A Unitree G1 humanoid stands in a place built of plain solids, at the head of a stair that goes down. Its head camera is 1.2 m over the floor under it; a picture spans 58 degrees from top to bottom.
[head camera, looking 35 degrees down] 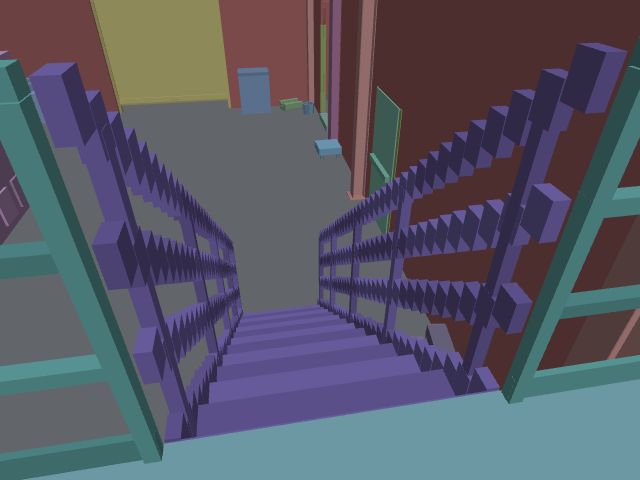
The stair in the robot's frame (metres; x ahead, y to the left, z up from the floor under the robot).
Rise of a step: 0.21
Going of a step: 0.26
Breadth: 1.05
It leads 10 degrees to the left of straight ahead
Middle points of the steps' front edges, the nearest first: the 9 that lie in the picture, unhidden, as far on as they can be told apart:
0.78 -0.06 0.00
1.04 -0.02 -0.21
1.30 0.02 -0.42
1.55 0.07 -0.64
1.81 0.11 -0.85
2.07 0.16 -1.06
2.33 0.20 -1.27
2.58 0.25 -1.48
2.84 0.29 -1.70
